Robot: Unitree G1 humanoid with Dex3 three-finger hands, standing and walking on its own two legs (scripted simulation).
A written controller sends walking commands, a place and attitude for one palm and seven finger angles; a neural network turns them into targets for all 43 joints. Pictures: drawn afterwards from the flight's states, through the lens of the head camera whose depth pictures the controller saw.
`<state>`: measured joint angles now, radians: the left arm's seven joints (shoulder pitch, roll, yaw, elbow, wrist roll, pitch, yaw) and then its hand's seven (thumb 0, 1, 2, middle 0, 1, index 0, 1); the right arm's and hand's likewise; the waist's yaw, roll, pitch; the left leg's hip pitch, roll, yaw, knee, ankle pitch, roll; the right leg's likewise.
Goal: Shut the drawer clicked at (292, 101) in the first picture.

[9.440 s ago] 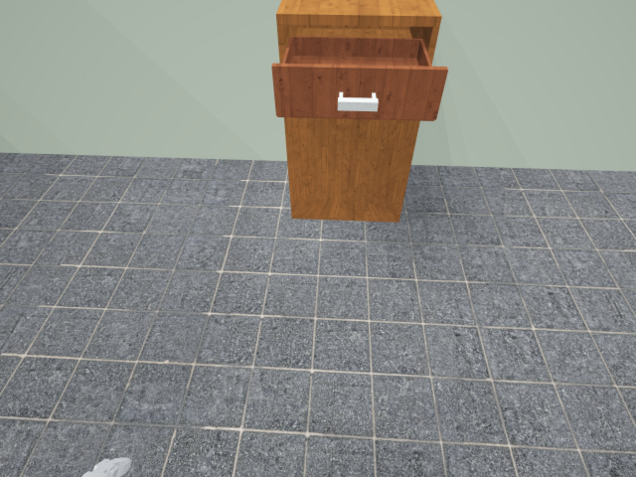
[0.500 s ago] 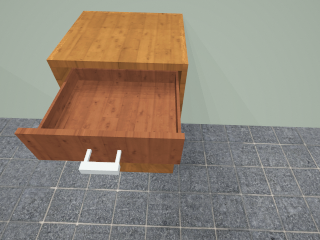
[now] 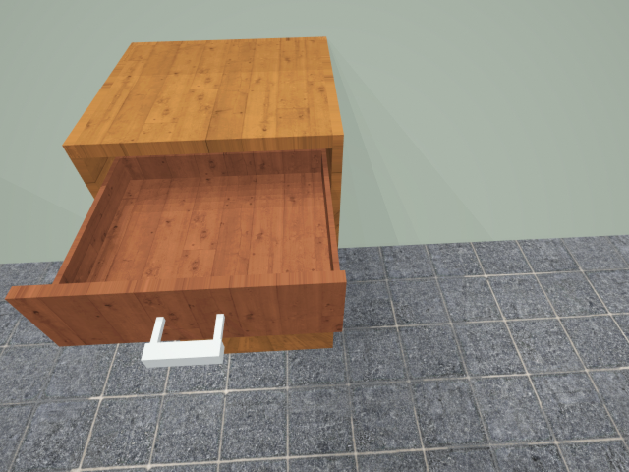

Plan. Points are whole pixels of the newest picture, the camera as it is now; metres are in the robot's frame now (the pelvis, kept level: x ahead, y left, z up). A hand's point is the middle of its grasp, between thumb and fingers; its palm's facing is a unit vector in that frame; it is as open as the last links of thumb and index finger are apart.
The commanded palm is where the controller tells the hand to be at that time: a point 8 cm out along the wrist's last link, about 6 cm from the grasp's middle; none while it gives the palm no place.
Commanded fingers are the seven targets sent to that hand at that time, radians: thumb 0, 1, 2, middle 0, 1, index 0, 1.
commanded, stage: look again from close up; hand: left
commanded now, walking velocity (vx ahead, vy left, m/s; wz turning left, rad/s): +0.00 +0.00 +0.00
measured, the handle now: (187, 338) +0.29 +0.20 -0.02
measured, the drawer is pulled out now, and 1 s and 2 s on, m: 0.30 0.30 0.30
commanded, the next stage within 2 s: shuffle to correct the standing spot in 0.60 s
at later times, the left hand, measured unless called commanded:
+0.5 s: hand out of the picture +0.04 +0.21 -0.18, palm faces +0.04 -0.98 -0.21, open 7.3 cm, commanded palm none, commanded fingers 0.00 0.90 0.90 -0.20 -0.30 -0.20 -0.30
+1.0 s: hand out of the picture +0.04 +0.20 -0.18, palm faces +0.05 -0.98 -0.21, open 7.4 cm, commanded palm none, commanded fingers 0.00 0.90 0.90 -0.20 -0.30 -0.20 -0.30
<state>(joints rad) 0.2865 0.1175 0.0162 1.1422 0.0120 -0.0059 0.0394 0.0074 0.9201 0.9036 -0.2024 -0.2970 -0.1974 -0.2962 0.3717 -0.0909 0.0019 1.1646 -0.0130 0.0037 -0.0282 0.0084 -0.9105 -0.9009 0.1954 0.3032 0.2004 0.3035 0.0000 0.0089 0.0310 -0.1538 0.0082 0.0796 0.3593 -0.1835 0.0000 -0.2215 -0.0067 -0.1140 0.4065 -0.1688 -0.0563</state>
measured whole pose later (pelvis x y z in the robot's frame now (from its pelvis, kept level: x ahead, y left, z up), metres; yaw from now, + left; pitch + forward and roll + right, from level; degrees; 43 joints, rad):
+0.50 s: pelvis +0.04 +0.03 -0.01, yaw +0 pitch -1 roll +0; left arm 0.30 0.14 0.00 1.07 0.01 -0.01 0.05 0.01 0.93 0.90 -0.20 -0.30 -0.20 -0.30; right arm 0.33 -0.14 0.01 1.09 -0.01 -0.03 -0.03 0.02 -0.92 -0.90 0.20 0.30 0.20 0.30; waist 0.01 0.01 0.01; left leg -0.17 -0.02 0.09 0.48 -0.30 0.05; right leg -0.23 -0.04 -0.09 0.52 -0.27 -0.01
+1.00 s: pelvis +0.04 +0.02 -0.01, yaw +1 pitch -1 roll +2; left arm 0.29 0.16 0.01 1.04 0.02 0.03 0.04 0.00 0.91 0.90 -0.20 -0.30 -0.20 -0.30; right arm 0.28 -0.14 -0.01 1.09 -0.01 -0.01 -0.04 0.01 -0.91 -0.90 0.20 0.30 0.20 0.30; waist 0.00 -0.03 0.04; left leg -0.15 -0.04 0.07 0.44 -0.28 0.03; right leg -0.23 -0.06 -0.11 0.54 -0.29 -0.01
